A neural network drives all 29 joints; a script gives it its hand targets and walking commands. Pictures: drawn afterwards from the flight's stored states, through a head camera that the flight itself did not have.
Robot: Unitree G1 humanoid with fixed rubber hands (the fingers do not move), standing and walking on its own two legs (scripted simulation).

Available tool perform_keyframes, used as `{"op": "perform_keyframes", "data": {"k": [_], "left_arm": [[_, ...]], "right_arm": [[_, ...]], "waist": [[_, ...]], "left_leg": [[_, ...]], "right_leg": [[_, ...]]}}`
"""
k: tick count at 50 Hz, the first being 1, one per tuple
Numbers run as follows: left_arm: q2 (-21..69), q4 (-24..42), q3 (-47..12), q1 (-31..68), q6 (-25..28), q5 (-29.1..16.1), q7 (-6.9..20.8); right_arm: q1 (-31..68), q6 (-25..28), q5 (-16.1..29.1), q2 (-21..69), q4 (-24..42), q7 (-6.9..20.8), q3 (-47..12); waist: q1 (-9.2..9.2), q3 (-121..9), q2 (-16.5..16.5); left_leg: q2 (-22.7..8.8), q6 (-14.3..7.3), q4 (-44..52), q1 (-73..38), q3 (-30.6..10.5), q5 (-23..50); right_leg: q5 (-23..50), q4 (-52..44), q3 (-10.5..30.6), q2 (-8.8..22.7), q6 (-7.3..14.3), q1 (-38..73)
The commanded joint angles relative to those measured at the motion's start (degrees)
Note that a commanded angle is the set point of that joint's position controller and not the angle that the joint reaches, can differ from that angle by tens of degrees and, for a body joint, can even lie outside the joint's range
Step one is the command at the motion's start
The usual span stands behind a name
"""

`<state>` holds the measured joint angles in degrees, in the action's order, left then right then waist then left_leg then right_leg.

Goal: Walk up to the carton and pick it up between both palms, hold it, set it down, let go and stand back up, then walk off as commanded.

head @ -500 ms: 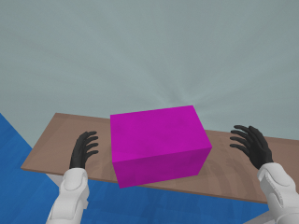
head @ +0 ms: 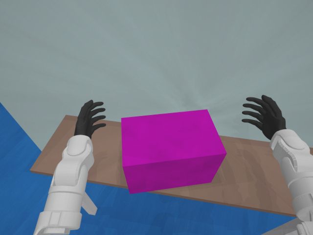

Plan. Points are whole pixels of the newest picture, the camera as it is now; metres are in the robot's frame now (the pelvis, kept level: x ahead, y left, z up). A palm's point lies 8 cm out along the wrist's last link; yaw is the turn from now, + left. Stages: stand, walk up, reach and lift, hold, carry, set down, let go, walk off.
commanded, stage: reach and lift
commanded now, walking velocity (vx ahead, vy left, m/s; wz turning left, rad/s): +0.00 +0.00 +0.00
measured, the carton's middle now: (168, 151) +0.38 +0.01 -0.05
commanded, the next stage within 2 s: none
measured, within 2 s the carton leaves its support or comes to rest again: neither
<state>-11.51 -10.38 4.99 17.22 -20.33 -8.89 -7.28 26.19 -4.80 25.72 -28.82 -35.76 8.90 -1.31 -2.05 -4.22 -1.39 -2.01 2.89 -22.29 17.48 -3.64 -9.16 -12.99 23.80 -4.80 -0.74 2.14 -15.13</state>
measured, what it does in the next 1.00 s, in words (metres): stands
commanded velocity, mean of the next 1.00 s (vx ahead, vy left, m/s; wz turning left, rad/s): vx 0.00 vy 0.00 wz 0.00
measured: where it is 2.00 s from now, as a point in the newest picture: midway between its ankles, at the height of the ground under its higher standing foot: outside the picture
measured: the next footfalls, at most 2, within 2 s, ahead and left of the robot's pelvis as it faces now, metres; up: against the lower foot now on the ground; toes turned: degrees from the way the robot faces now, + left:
none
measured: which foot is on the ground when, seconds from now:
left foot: down 0.00-1.00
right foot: down 0.00-1.00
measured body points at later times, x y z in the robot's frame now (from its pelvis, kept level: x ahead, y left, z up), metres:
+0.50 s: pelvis +0.01 +0.00 +0.00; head +0.03 +0.00 +0.45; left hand +0.36 +0.24 +0.05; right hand +0.40 -0.24 +0.06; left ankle +0.02 +0.16 -0.74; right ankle -0.01 -0.09 -0.74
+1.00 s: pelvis +0.00 +0.00 -0.01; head +0.05 +0.00 +0.43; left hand +0.35 +0.23 +0.00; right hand +0.40 -0.22 +0.01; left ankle +0.02 +0.16 -0.74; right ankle -0.01 -0.09 -0.74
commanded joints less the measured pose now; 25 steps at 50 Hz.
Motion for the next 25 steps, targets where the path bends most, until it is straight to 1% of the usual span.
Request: {"op": "perform_keyframes", "data": {"k": [1,2,3,4,5,6,7,8,9,10,11,12,13,14,15,16,17,18,19,20,21,22,23,24,25], "left_arm": [[-11.04,3.39,10.11,27.45,-0.6,1.79,-0.91],[-10.39,6.47,8.71,24.87,-1.64,0.85,-1.1],[-8.78,2.39,6.98,24.71,-1.8,0.77,-0.7],[-9.56,-0.01,7.4,26.66,-1.55,0.28,0.01],[-7.13,-0.86,6.09,29.84,-1.51,-0.45,0.24],[-9.54,-0.34,7.49,21.25,-2.43,1.32,0.49],[-9.03,0.58,6.74,23.45,-0.94,0.55,0.82],[-8.88,-8.46,7.42,23.08,-0.24,1.26,1.15],[-8.54,-9.0,8.28,22.63,0.92,2.62,1.36],[-7.37,-3.09,7.38,21.19,2.13,3.49,1.02],[-6.74,0.57,6.6,22.06,2.52,3.38,1.05],[-5.5,2.9,5.91,22.08,4.38,3.06,0.76],[-4.5,-2.99,6.1,20.57,6.68,3.88,1.19],[-2.92,-8.57,4.39,20.12,7.49,3.6,1.63],[-2.6,-10.16,4.18,19.26,9.52,3.58,1.9],[-2.6,-8.96,3.79,17.41,10.73,3.38,2.15],[-1.84,-11.06,2.35,18.79,13.7,2.4,2.07],[-2.62,-14.25,2.84,19.67,15.26,3.24,2.15],[-2.16,-20.22,2.85,21.53,16.52,3.2,2.52],[-2.67,-23.41,2.38,21.06,18.15,3.07,2.58],[-2.64,-20.09,2.14,21.91,19.92,2.97,1.99],[-2.77,-23.91,2.22,24.64,22.46,2.81,2.07],[-1.49,-27.63,0.47,24.0,24.63,2.53,2.42],[-0.7,-27.39,-0.27,23.08,26.86,1.87,2.22],[-1.74,-24.97,0.36,24.11,28.57,2.07,1.41]], "right_arm": [[28.94,-0.42,1.86,-12.59,3.62,-0.64,2.24],[27.38,-0.53,1.22,-14.78,4.12,-0.77,4.02],[27.89,-0.62,0.92,-14.23,0.39,-0.26,3.87],[29.43,-0.68,-0.21,-14.03,-0.8,-0.59,2.95],[33.15,-0.41,-0.41,-13.64,-1.59,-0.65,4.09],[26.51,-0.88,0.95,-14.31,-2.96,-0.48,3.04],[27.56,0.48,0.67,-14.64,0.07,-1.07,3.89],[29.35,0.37,0.79,-12.56,-1.54,-0.94,1.7],[27.96,1.32,0.06,-11.53,-3.33,-0.81,0.91],[25.97,2.3,-0.03,-11.09,-4.75,-0.33,0.72],[25.48,3.31,0.21,-12.23,-4.14,-0.55,1.82],[24.01,4.83,0.26,-11.5,-6.74,-0.05,2.41],[24.42,5.85,-0.36,-10.74,-12.56,0.04,1.76],[25.29,6.99,-0.01,-10.19,-12.71,0.36,1.48],[25.1,8.99,-0.03,-9.71,-7.88,0.4,0.75],[24.77,10.5,-0.16,-9.26,-6.19,0.19,-0.16],[24.58,11.94,0.32,-8.35,-6.63,0.49,-1.44],[25.69,13.74,-0.24,-9.02,-9.21,0.7,-0.63],[26.05,13.68,-0.33,-6.3,-15.39,0.74,-3.06],[24.68,13.91,-0.39,-4.54,-17.95,0.71,-5.27],[25.58,15.42,-0.44,-5.14,-16.33,0.81,-3.65],[26.03,16.49,-0.67,-4.98,-19.71,0.6,-4.3],[24.66,17.61,-0.97,-2.43,-22.68,0.18,-5.74],[25.18,19.51,-1.25,-2.28,-20.38,0.22,-5.82],[25.63,20.82,-0.55,-3.5,-21.61,0.31,-5.82]], "waist": [[-6.16,-14.22,0.93],[-4.73,-17.28,0.91],[-3.73,-17.54,0.01],[-3.55,-16.0,-1.32],[-2.92,-19.52,0.0],[-3.87,-16.33,0.09],[-3.5,-18.68,2.0],[-5.38,-15.97,-1.24],[-5.64,-16.56,-2.12],[-5.69,-18.94,1.02],[-3.87,-20.14,2.05],[-3.18,-22.27,4.36],[-3.86,-18.85,5.18],[-4.14,-17.86,2.42],[-5.83,-18.41,1.62],[-5.02,-20.38,0.37],[-5.6,-20.08,0.23],[-4.71,-20.67,0.23],[-6.03,-17.28,0.14],[-6.35,-15.32,-0.25],[-5.71,-19.06,0.29],[-5.17,-16.8,0.0],[-4.52,-16.41,-0.4],[-5.34,-16.83,-0.17],[-5.32,-18.22,1.3]], "left_leg": [[3.04,-1.67,4.64,-1.01,5.45,5.94],[2.81,-1.36,4.44,-3.71,5.18,7.47],[2.32,-1.15,3.91,-4.79,4.78,8.61],[2.72,-1.38,3.61,-2.02,5.02,9.65],[2.66,-1.5,3.1,-1.99,4.59,10.13],[2.94,-1.44,3.95,-2.79,4.25,12.1],[3.13,-0.9,3.06,-3.84,5.18,12.94],[3.28,-1.75,2.29,-0.37,5.2,10.99],[3.13,-1.48,2.54,-1.14,5.03,12.8],[3.03,-0.85,2.31,-2.63,5.14,14.85],[3.12,-0.4,2.37,-4.82,5.13,17.23],[3.27,0.4,1.65,-7.06,4.75,20.54],[2.9,0.29,0.57,-5.56,5.21,18.71],[2.65,-0.26,0.56,-4.98,4.43,17.07],[2.68,-0.67,0.61,-5.32,3.82,16.68],[2.59,-0.61,0.1,-4.69,4.56,18.21],[2.67,-0.59,-0.99,-3.59,3.8,17.53],[2.86,-0.41,-0.9,-2.54,4.51,15.87],[2.82,-0.92,-1.23,1.0,4.68,14.27],[2.52,-1.3,-0.42,2.16,4.55,11.53],[2.25,-1.0,-0.63,0.87,4.95,12.06],[2.08,-0.97,-1.16,0.83,4.74,10.35],[2.24,-1.1,-2.15,3.47,5.23,10.13],[2.03,-0.9,-3.57,5.31,4.26,11.47],[1.54,-0.25,-3.36,2.57,5.28,12.56]], "right_leg": [[9.45,-5.45,8.85,-0.47,-2.31,9.98],[11.37,-5.45,7.85,-1.01,-2.03,10.1],[13.2,-5.36,6.94,-1.54,-2.31,9.08],[16.66,-4.7,7.29,-1.25,-2.68,9.8],[17.44,-4.08,7.22,-1.17,-2.65,9.74],[20.82,-4.89,7.82,-0.9,-2.6,12.61],[20.82,-4.85,6.92,-0.67,-3.03,12.39],[19.02,-5.11,7.49,-1.06,-2.69,11.29],[19.93,-4.62,7.23,-1.24,-3.03,12.12],[21.77,-3.97,7.06,-1.33,-2.96,12.85],[25.41,-4.13,6.52,-1.31,-3.23,13.06],[26.87,-3.76,6.04,-1.76,-2.62,12.16],[22.98,-3.36,6.3,-1.73,-2.32,9.45],[20.62,-3.38,5.69,-2.31,-2.4,7.29],[20.22,-3.34,5.78,-1.92,-2.27,7.69],[23.28,-2.94,5.06,-1.96,-2.76,9.69],[20.57,-2.34,5.75,-2.05,-2.42,8.71],[20.33,-2.66,5.79,-1.76,-2.78,7.95],[16.34,-1.97,6.47,-1.25,-2.75,7.07],[12.55,-1.97,6.76,-1.08,-2.91,5.74],[13.0,-1.76,5.76,-1.2,-2.81,5.35],[9.12,-1.7,5.62,-0.97,-2.81,2.46],[8.58,-1.39,5.72,-0.96,-2.59,1.49],[9.29,0.28,5.94,-0.99,-2.6,2.02],[10.06,0.61,5.43,-1.13,-2.58,1.04]]}}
